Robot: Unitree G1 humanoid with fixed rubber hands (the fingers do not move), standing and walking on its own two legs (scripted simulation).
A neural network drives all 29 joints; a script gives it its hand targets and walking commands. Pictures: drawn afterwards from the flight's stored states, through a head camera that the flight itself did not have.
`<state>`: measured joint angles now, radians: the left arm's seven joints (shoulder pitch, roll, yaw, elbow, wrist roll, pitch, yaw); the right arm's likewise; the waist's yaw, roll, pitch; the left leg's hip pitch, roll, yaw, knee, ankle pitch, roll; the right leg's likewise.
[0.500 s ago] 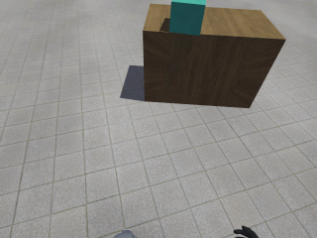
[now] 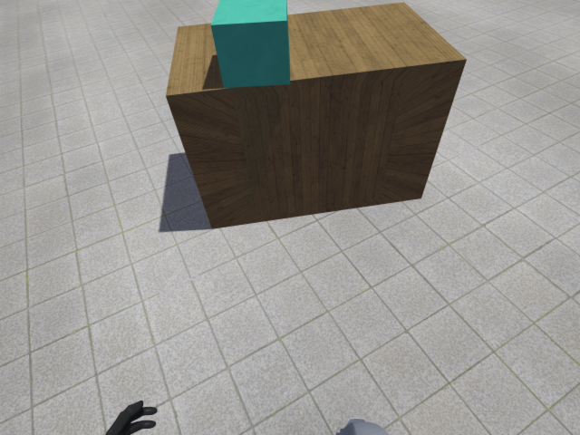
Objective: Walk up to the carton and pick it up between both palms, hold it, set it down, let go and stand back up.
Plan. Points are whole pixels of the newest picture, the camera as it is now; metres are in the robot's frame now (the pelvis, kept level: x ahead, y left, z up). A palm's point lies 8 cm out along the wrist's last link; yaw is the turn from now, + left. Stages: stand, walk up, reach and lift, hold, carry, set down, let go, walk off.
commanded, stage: walk up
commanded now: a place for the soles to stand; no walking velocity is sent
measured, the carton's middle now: (255, 39) +1.24 +0.04 +0.01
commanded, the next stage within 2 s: none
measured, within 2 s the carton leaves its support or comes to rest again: neither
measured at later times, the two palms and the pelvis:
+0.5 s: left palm (118, 434) +0.19 +0.27 -0.13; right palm (416, 283) +0.37 -0.23 -0.07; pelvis +0.23 +0.01 +0.01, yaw +5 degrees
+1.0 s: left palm (156, 271) +0.45 +0.25 -0.09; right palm (403, 217) +0.54 -0.26 -0.09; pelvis +0.44 -0.01 +0.02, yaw +7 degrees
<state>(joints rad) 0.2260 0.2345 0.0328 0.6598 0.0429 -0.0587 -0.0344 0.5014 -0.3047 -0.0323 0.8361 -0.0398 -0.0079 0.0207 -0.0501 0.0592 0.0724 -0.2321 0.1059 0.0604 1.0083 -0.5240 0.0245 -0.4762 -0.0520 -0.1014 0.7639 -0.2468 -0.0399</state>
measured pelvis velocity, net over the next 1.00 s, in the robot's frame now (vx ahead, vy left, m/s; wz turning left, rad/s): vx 0.44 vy -0.01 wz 0.12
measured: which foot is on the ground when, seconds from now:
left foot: up 0.00-0.34, down 0.36-0.74, up 0.76-1.00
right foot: down 0.00-0.40, up 0.42-0.72, down 0.74-1.00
